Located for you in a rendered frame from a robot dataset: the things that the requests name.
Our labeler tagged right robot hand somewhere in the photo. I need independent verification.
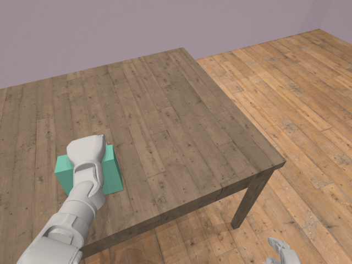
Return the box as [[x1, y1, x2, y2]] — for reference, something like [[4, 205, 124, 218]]
[[262, 237, 301, 264]]

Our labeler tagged robot left upper arm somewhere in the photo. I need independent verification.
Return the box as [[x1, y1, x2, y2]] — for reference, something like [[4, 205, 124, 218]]
[[23, 236, 83, 264]]

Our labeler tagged sponge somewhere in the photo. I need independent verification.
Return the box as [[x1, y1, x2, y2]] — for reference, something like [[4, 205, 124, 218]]
[[54, 145, 124, 196]]

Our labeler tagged left robot hand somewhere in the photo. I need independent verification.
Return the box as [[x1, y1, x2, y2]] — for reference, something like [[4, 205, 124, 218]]
[[67, 134, 108, 166]]

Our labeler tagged left robot forearm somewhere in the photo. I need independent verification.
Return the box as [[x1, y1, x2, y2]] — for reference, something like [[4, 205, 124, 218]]
[[16, 160, 106, 264]]

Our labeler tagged table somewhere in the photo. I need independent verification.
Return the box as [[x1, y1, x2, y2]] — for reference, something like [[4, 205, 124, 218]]
[[0, 47, 286, 264]]

